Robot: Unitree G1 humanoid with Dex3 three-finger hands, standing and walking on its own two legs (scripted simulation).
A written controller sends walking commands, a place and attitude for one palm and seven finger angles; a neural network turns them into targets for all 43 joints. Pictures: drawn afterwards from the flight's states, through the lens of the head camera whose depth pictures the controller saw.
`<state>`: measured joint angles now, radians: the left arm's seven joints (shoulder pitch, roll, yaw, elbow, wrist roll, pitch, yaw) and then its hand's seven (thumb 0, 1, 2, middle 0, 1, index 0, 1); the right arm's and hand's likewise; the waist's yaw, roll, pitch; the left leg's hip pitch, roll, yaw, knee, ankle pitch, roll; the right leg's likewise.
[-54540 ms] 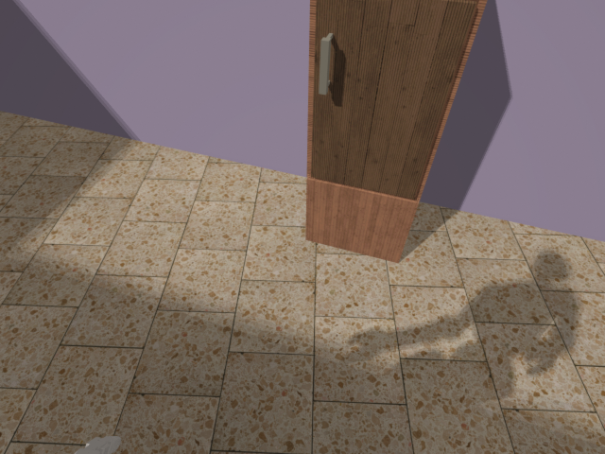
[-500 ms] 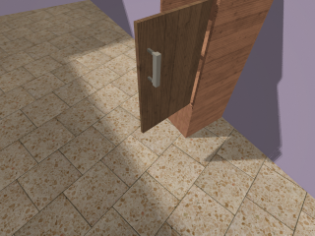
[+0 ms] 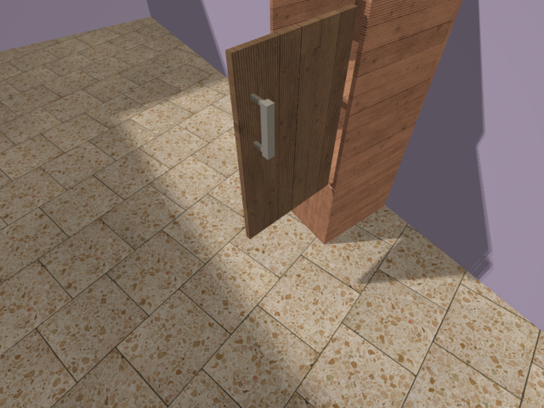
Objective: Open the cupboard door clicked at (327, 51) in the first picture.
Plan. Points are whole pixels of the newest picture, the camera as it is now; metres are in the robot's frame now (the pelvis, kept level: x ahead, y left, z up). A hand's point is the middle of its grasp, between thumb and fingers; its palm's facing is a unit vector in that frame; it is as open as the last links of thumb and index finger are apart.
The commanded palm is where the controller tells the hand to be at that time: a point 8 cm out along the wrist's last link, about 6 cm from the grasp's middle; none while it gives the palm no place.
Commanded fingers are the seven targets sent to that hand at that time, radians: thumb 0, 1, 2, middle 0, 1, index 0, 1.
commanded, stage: let the arm hang, fingers relaxed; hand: left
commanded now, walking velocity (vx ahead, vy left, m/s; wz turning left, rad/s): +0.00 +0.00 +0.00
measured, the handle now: (262, 127) +0.67 +0.06 +0.04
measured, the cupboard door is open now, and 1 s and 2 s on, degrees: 96 96 96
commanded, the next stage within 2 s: look to check the result in 0.18 s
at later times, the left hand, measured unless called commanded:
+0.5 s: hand out of the picture +0.09 +0.24 -0.15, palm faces -0.03 -0.94 -0.34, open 7.4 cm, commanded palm none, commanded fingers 0.00 0.90 0.90 -0.20 -0.30 -0.20 -0.30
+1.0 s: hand out of the picture +0.13 +0.23 -0.15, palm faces -0.04 -0.94 -0.33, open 7.4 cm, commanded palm none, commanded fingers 0.00 0.90 0.90 -0.20 -0.30 -0.20 -0.30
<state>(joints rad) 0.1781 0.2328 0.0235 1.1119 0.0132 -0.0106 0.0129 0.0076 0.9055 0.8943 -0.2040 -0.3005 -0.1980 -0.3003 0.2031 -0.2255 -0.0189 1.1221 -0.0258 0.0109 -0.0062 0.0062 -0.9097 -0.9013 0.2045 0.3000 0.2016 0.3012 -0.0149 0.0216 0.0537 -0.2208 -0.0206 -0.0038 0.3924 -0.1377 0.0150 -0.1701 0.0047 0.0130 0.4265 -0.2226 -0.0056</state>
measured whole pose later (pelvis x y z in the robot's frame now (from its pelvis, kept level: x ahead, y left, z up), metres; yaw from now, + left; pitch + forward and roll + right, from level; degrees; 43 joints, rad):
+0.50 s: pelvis +0.02 -0.01 +0.01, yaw +0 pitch -1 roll +0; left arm 0.12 0.31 0.02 1.13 0.01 -0.02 0.01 0.01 0.90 0.89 -0.21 -0.30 -0.20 -0.30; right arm 0.10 -0.32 -0.01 1.12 -0.02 0.00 0.00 0.01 -0.91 -0.90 0.20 0.30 0.20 0.30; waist -0.01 0.02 0.08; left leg -0.16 -0.01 0.00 0.32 -0.14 0.01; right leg -0.11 0.01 0.02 0.34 -0.21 -0.01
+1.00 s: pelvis +0.05 -0.01 +0.01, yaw -1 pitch -1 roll +0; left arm 0.11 0.31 0.01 1.12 0.01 -0.02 0.01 0.01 0.90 0.89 -0.21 -0.30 -0.20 -0.30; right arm 0.10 -0.32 -0.01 1.12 -0.02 0.00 0.00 0.01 -0.91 -0.90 0.21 0.30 0.20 0.30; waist -0.01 0.01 0.07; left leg -0.12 0.00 0.00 0.30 -0.16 0.00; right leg -0.07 0.02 0.02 0.31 -0.23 -0.02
